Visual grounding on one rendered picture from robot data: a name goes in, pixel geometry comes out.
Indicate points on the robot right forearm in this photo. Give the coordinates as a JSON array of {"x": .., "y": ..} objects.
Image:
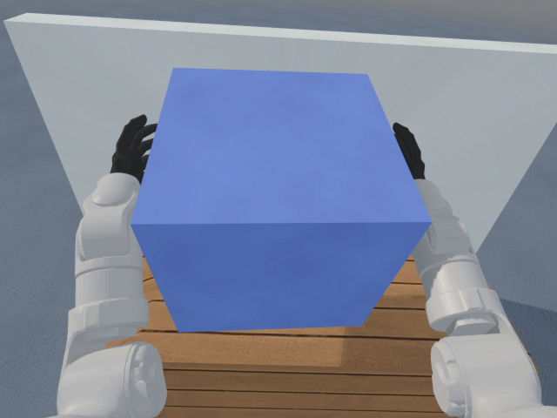
[{"x": 459, "y": 301}]

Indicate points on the pedestal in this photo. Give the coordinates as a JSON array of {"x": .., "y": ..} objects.
[{"x": 381, "y": 369}]

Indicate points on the robot left upper arm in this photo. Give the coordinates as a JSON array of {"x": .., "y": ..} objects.
[{"x": 124, "y": 381}]

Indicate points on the right robot hand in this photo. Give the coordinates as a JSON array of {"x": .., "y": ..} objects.
[{"x": 410, "y": 150}]

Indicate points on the robot right upper arm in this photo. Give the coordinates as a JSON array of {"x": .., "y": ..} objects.
[{"x": 485, "y": 376}]

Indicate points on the left robot hand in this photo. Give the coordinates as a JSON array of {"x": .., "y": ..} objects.
[{"x": 129, "y": 148}]

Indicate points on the carton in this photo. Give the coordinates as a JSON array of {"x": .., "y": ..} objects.
[{"x": 274, "y": 199}]

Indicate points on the robot left forearm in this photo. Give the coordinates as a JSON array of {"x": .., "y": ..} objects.
[{"x": 109, "y": 266}]

